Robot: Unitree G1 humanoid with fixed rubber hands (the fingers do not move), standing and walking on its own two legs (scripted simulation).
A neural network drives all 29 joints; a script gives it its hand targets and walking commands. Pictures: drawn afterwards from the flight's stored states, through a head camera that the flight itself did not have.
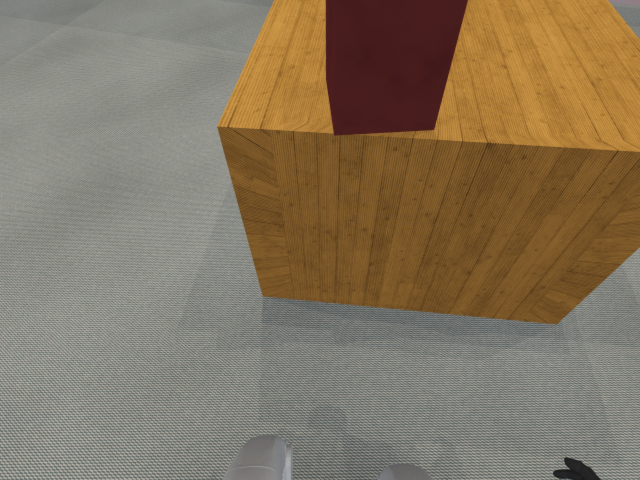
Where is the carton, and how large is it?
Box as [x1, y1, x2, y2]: [326, 0, 467, 135]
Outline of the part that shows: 326,0 326,81 334,135 433,129 467,0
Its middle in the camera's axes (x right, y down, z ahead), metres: +0.12 -0.37 +0.73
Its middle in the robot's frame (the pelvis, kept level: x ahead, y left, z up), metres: +0.83 -0.09 +0.11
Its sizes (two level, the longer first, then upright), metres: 0.210 0.200 0.250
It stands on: a pedestal, 0.70 m high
